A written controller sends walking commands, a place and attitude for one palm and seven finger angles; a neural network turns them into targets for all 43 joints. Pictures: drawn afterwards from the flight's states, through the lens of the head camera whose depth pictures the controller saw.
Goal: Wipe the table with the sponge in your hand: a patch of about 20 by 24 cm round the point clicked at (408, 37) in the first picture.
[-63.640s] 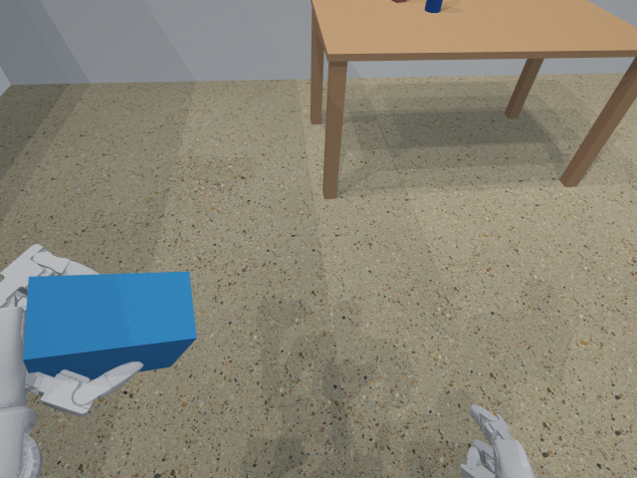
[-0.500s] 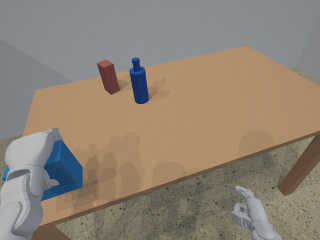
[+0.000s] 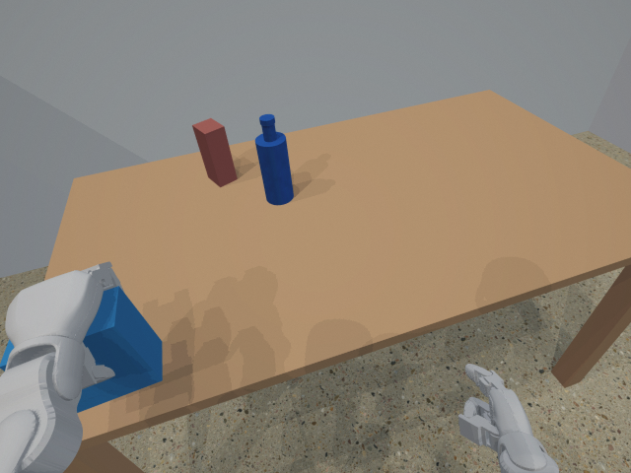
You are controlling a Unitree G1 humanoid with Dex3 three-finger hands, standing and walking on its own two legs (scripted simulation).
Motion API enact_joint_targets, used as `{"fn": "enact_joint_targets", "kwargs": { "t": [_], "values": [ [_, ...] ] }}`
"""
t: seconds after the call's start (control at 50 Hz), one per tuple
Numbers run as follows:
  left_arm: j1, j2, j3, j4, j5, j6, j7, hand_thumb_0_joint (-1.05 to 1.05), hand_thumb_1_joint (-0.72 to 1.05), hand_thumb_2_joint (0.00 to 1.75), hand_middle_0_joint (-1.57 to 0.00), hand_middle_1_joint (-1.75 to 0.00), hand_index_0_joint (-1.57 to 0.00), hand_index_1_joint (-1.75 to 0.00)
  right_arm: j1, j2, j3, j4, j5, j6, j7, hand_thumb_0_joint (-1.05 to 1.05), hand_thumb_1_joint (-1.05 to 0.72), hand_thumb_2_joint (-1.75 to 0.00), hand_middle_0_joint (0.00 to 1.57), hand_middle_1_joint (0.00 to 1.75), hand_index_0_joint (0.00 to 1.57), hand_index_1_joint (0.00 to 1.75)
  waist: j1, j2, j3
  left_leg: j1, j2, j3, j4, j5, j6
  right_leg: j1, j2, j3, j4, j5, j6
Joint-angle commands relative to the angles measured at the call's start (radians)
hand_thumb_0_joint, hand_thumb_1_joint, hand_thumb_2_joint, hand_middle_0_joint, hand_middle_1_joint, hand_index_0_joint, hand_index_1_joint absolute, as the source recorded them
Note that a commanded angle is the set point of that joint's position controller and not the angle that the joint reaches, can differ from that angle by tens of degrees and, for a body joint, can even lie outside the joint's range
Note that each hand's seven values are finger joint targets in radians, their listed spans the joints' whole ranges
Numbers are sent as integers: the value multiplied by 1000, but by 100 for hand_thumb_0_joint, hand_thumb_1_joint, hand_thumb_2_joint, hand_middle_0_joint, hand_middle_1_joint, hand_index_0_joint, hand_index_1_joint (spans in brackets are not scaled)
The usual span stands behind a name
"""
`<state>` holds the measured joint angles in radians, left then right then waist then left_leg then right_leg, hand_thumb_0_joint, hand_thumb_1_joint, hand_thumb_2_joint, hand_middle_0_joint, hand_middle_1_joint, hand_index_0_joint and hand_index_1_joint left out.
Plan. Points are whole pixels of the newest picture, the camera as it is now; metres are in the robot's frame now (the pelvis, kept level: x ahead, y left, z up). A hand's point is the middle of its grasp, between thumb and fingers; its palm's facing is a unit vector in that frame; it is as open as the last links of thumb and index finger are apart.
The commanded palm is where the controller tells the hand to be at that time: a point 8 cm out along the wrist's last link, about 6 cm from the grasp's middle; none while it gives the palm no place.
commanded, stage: bring the sponge back beside the body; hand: left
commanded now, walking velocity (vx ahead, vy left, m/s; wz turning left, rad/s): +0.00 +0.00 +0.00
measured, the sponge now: (101, 361) +0.20 +0.33 +0.05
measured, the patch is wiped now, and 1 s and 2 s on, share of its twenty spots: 0.95 0.95 0.95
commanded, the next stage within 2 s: step back with the hand held close in 1.26 s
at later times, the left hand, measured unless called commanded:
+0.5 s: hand (100, 346) +0.20 +0.30 +0.10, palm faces +0.06 -0.13 -0.99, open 10.6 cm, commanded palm +0.16 +0.29 +0.19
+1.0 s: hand (102, 357) +0.18 +0.28 +0.11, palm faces +0.11 -0.16 -0.98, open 10.6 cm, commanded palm +0.15 +0.28 +0.19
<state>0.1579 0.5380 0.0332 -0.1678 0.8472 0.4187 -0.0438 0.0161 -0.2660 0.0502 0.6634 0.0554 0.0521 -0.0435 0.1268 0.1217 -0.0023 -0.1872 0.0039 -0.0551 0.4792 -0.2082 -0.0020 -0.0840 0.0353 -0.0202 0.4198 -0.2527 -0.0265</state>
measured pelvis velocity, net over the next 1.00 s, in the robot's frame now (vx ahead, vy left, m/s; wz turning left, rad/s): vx -0.01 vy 0.00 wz -0.02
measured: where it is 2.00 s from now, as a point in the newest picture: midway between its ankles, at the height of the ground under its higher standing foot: outside the picture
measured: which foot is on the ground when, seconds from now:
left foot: down 0.00-1.00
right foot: down 0.00-1.00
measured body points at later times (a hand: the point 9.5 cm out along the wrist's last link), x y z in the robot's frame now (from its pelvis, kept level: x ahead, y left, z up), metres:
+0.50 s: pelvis -0.01 +0.00 +0.00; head -0.04 -0.04 +0.45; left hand +0.19 +0.30 +0.16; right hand +0.25 -0.20 -0.07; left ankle +0.04 +0.12 -0.74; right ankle -0.01 -0.11 -0.74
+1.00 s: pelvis -0.01 +0.00 +0.00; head -0.05 -0.03 +0.45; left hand +0.17 +0.29 +0.16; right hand +0.25 -0.18 -0.06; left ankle +0.04 +0.12 -0.74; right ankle -0.01 -0.11 -0.74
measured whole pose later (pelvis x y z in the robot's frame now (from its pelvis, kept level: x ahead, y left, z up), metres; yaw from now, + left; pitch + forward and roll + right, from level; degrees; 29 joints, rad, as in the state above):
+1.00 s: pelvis -0.01 +0.00 +0.00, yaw -1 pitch -7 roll -1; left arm 0.29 0.50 -0.03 -0.36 0.85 0.41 -0.01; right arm 0.00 -0.24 0.06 0.65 0.04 0.03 -0.04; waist 0.14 0.11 0.00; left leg -0.17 0.01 -0.04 0.49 -0.20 0.00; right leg -0.08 0.04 0.00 0.44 -0.24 -0.02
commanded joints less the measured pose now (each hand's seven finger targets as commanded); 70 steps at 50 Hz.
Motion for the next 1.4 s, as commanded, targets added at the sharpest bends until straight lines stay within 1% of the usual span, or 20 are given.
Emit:
{"fn": "enact_joint_targets", "kwargs": {
  "t": [0.0,0.04,0.08,0.14,0.2,0.24,0.3,0.44,0.5,0.54,0.7,0.84,0.86,0.94,1.0,1.16,1.24,1.34,1.36,1.38],
  "values": [
    [-214,226,103,-256,35,-52,26,0,10,130,-120,-160,-120,-160,-233,-97,-43,-191,-3,-69,-11,0,-90,-90,20,30,20,30,-11,-51,-165,111,-43,3,-42,153,52,-51,18,34,-86,153,-35],
    [-223,295,164,-273,42,-71,33,0,10,130,-120,-160,-120,-160,-244,-99,-39,-196,-5,-73,-17,0,-90,-90,20,30,20,30,-3,-52,-147,106,-42,-6,-45,128,51,-58,23,69,-94,124,-42],
    [-229,286,172,-224,52,-84,51,0,10,130,-120,-160,-120,-160,-219,-94,-42,-180,-8,-76,-21,0,-90,-90,20,30,20,30,-1,-69,-140,103,-44,5,-41,135,49,-62,20,49,-95,120,-40],
    [-237,328,221,-258,47,-92,77,0,10,130,-120,-160,-120,-160,-237,-95,-42,-188,-8,-76,-21,0,-90,-90,20,30,20,30,15,10,-150,106,-48,-1,-48,125,43,-47,24,89,-100,109,-52],
    [-213,247,162,-229,34,-81,90,0,10,130,-120,-160,-120,-160,-225,-91,-47,-175,-6,-76,-14,0,-90,-90,20,30,20,30,7,27,-146,106,-46,11,-46,144,39,-50,19,54,-99,124,-47],
    [-207,257,170,-253,26,-66,87,0,10,130,-120,-160,-120,-160,-253,-93,-45,-186,-3,-80,-12,0,-90,-90,20,30,20,30,11,34,-143,100,-47,3,-54,128,37,-47,23,76,-99,108,-50],
    [-151,203,122,-228,18,-41,71,0,10,130,-120,-160,-120,-160,-247,-97,-49,-179,-4,-78,-7,0,-90,-90,20,30,20,30,5,-37,-136,92,-42,10,-47,138,40,-55,16,53,-93,131,-40],
    [-147,272,165,-324,38,-41,55,0,10,130,-120,-160,-120,-160,-268,-97,-43,-199,-7,-76,-9,0,-90,-90,20,30,20,30,12,-43,-147,89,-41,0,-51,118,45,-49,23,82,-85,103,-44],
    [-125,229,141,-334,40,-57,72,0,10,130,-120,-160,-120,-160,-244,-87,-43,-190,-10,-80,-5,0,-90,-90,20,30,20,30,11,-18,-142,95,-40,7,-50,130,43,-56,21,49,-87,101,-41],
    [-123,261,176,-367,40,-60,83,0,10,130,-120,-160,-120,-160,-260,-87,-44,-199,-9,-82,-5,0,-90,-90,20,30,20,30,20,6,-142,97,-37,-4,-56,116,42,-49,29,79,-88,87,-50],
    [-118,164,88,-317,21,-19,85,0,10,130,-120,-160,-120,-160,-267,-86,-42,-188,-5,-79,-7,0,-90,-90,20,30,20,30,8,-34,-108,86,-33,6,-73,62,38,-76,21,51,-104,26,-39],
    [-83,204,116,-410,40,-20,78,0,10,130,-120,-160,-120,-160,-282,-82,-37,-206,-10,-85,-8,0,-90,-90,20,30,20,30,19,-13,-139,84,-29,-8,-81,54,40,-44,32,81,-85,26,-48],
    [-89,175,90,-433,44,-23,81,0,10,130,-120,-160,-120,-160,-282,-72,-33,-208,-11,-87,-6,0,-90,-90,20,30,20,30,21,-7,-151,84,-30,0,-73,72,39,-43,26,56,-77,37,-44],
    [-85,224,147,-409,45,-15,96,0,10,130,-120,-160,-120,-160,-279,-84,-36,-198,-11,-77,-2,0,-90,-90,20,30,20,30,19,-5,-115,75,-26,-7,-80,63,36,-51,38,90,-89,33,-53],
    [-86,170,106,-351,29,-2,100,0,10,130,-120,-160,-120,-160,-268,-80,-35,-190,-9,-72,-2,0,-90,-90,20,30,20,30,12,-32,-86,78,-25,5,-76,72,34,-78,29,58,-102,27,-45],
    [-124,148,57,-410,23,0,76,0,10,130,-120,-160,-120,-160,-286,-75,-30,-210,-4,-88,-12,0,-90,-90,20,30,20,30,11,-5,-128,85,-32,0,-78,49,39,-59,25,58,-88,16,-42],
    [-79,215,122,-413,38,-5,81,0,10,130,-120,-160,-120,-160,-272,-87,-36,-203,-10,-83,-11,0,-90,-90,20,30,20,30,15,-10,-131,81,-25,-8,-80,55,38,-46,33,81,-86,25,-49],
    [-70,226,149,-405,41,-8,101,0,10,130,-120,-160,-120,-160,-268,-87,-39,-199,-12,-79,-4,0,-90,-90,20,30,20,30,21,-9,-123,86,-29,-1,-69,99,36,-49,35,90,-91,59,-53],
    [-22,113,68,-237,50,10,101,0,10,130,-120,-160,-120,-160,-248,-81,-35,-182,-10,-74,-6,0,-90,-90,20,30,20,30,4,-62,-57,62,-29,18,-61,89,31,-96,33,60,-93,41,-47],
    [-194,-4,281,-496,-837,-236,105,0,10,130,-120,-160,-120,-160,-96,-52,-29,-394,-6,-73,-11,0,-90,-90,20,30,20,30,-99,-218,133,0,-17,-10,53,-124,52,-353,-35,178,-193,82,-32]
  ]
}}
